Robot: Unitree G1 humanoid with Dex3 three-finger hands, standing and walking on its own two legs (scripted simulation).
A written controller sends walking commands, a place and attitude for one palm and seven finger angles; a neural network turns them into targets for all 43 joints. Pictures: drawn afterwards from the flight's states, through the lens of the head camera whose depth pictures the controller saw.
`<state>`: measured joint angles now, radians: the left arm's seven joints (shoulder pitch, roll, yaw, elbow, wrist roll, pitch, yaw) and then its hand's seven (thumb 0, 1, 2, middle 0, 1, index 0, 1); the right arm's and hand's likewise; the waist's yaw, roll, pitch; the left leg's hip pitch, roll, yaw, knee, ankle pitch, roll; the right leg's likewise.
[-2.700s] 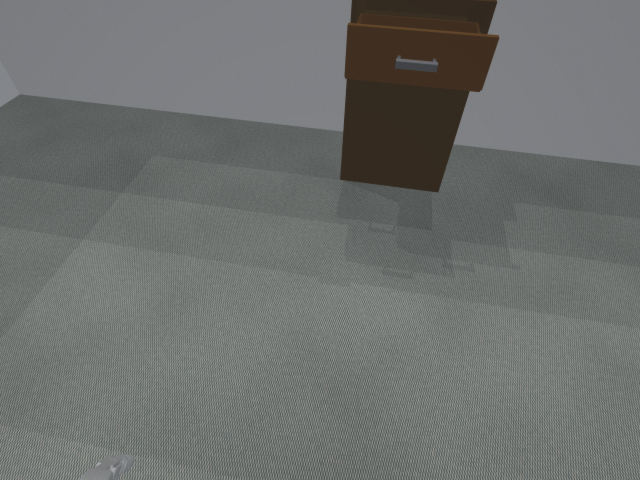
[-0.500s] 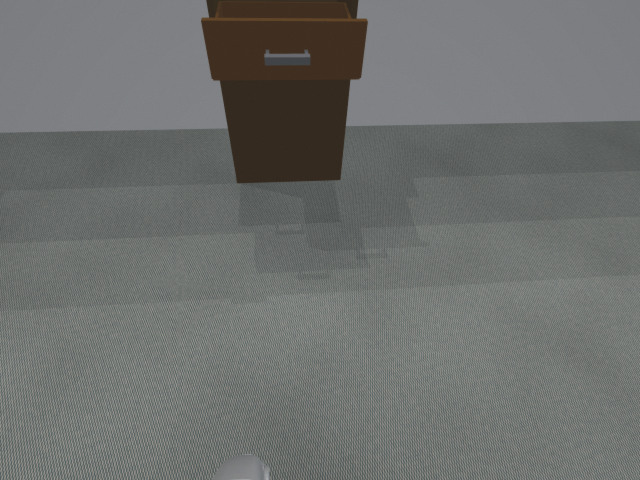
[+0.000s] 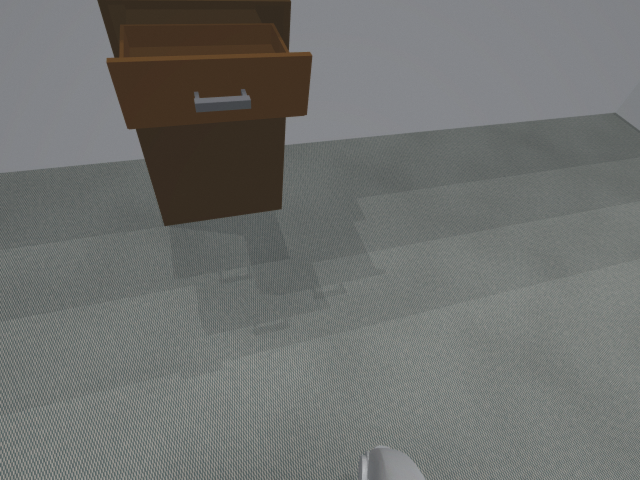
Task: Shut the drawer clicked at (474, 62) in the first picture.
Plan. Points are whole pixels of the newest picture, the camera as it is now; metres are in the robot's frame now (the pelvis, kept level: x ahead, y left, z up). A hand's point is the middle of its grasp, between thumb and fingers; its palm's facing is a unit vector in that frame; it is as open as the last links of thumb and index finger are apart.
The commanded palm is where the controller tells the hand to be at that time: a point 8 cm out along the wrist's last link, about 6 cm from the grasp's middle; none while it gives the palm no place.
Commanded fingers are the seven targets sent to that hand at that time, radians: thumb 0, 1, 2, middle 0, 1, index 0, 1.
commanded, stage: walk to a spot facing it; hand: left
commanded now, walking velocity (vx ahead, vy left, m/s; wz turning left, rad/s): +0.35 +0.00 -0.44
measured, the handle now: (221, 98) +0.89 +0.28 -0.03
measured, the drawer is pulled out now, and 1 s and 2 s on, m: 0.30 0.30 0.30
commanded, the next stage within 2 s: turn to face it in 0.64 s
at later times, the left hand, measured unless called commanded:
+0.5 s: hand (233, 369) +0.31 +0.15 -0.17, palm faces -0.15 -0.96 -0.23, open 7.2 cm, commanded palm none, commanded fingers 0.00 0.90 0.90 -0.20 -0.30 -0.20 -0.30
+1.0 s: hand (264, 256) +0.55 +0.13 -0.17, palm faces -0.21 -0.96 -0.19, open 7.3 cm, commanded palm none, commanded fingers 0.00 0.90 0.90 -0.20 -0.30 -0.20 -0.30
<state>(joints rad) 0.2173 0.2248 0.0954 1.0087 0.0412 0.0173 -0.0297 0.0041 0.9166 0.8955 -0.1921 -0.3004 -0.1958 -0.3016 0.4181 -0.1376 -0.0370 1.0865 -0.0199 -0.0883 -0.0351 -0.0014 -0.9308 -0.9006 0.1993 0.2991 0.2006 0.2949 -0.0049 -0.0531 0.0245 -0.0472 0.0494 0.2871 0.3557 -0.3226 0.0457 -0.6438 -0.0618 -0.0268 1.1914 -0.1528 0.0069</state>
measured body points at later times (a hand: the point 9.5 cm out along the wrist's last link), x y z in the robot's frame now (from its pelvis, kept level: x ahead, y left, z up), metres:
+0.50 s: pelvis +0.24 -0.04 -0.01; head +0.25 -0.05 +0.44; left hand +0.32 +0.20 -0.15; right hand +0.24 -0.28 -0.16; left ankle +0.30 +0.13 -0.66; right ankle +0.21 -0.08 -0.74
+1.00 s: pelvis +0.43 -0.03 -0.01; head +0.45 -0.03 +0.44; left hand +0.56 +0.18 -0.16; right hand +0.40 -0.27 -0.15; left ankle +0.47 +0.07 -0.74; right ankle +0.42 -0.17 -0.70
